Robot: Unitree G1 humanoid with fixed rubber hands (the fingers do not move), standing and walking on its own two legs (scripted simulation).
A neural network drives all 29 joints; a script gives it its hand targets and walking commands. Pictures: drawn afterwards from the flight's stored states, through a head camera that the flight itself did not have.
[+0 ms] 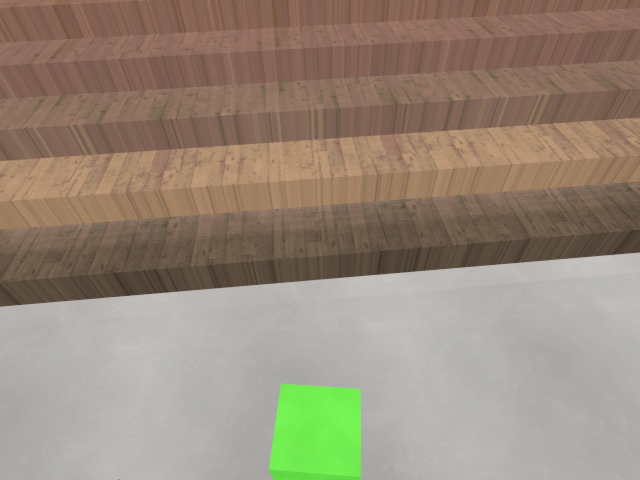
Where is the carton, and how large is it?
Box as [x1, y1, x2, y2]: [269, 384, 360, 479]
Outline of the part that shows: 281,384 269,470 273,479 359,479 360,389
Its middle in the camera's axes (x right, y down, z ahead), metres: +0.00 +0.55 +1.04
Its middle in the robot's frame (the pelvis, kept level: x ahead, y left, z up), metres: +0.37 +0.04 -0.66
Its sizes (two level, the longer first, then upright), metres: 0.210 0.200 0.250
